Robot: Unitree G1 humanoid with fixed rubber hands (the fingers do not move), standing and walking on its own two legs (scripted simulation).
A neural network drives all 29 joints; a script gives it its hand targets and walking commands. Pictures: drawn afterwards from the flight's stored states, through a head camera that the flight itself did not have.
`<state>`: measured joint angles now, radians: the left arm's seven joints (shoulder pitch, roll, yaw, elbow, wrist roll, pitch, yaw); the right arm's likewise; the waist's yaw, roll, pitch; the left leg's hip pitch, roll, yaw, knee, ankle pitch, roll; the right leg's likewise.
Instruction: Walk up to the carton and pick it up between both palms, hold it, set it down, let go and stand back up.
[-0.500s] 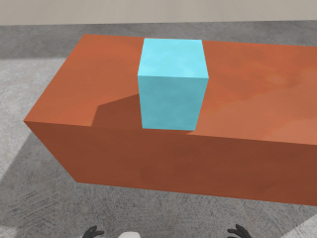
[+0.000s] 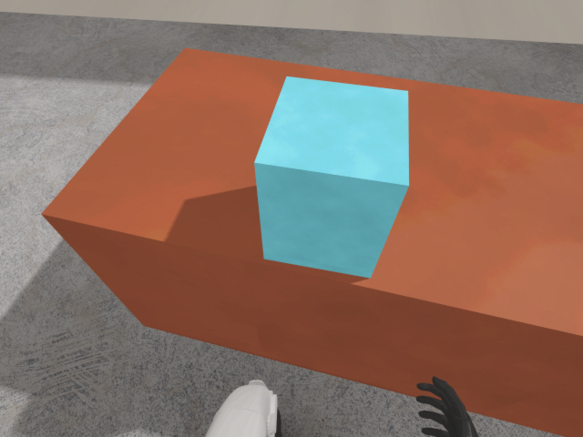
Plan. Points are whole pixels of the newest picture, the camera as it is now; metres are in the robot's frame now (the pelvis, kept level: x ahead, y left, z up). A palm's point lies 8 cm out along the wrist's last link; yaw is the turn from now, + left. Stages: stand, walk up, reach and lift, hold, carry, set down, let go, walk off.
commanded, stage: walk up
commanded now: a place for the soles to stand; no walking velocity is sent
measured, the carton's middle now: (330, 181) +0.50 +0.00 +0.02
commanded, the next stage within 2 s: none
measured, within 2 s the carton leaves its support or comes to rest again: neither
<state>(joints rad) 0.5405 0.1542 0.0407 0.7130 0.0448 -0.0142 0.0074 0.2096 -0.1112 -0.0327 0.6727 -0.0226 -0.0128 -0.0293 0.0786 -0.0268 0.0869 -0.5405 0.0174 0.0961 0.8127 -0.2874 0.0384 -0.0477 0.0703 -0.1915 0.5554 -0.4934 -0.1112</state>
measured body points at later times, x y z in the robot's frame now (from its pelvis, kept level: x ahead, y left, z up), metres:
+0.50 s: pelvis +0.03 -0.04 -0.02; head +0.06 -0.09 +0.43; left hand +0.23 +0.14 -0.09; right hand +0.15 -0.32 -0.15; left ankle +0.08 +0.08 -0.65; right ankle +0.08 -0.17 -0.72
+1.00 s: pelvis +0.00 +0.02 -0.01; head +0.00 +0.05 +0.44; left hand +0.11 +0.28 -0.13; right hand +0.11 -0.19 -0.11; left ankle -0.01 +0.12 -0.72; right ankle +0.06 -0.13 -0.68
